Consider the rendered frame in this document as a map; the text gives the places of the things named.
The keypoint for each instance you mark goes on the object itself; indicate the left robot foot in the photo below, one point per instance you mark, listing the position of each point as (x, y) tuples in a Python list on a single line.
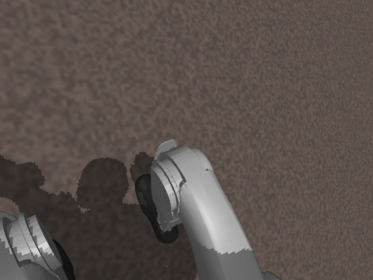
[(67, 265)]

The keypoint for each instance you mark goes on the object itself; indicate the right robot foot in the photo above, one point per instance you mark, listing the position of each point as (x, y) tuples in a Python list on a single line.
[(144, 196)]

